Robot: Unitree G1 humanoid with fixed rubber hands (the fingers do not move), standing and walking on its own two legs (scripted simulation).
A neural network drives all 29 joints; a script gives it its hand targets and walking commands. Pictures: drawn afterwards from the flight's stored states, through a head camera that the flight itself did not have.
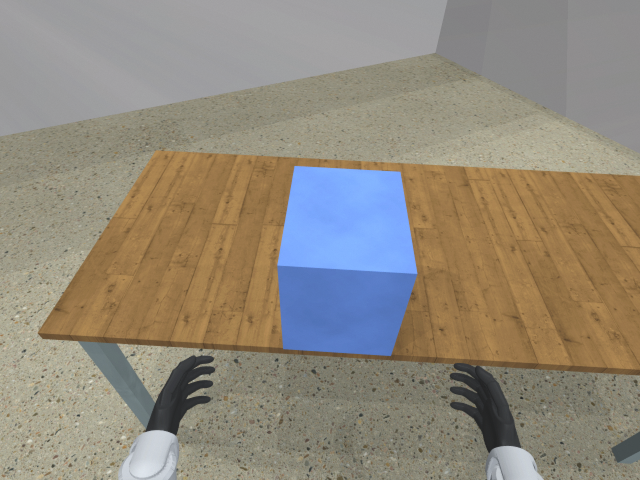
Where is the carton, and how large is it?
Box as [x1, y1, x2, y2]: [277, 166, 416, 355]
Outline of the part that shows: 294,166 277,264 283,348 390,355 416,276 416,268 400,172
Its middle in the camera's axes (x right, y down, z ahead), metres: +0.05 +0.03 +0.72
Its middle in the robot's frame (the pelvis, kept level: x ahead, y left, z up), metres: +0.52 -0.03 -0.06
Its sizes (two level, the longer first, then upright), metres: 0.253 0.200 0.233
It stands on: a table, 0.60 m high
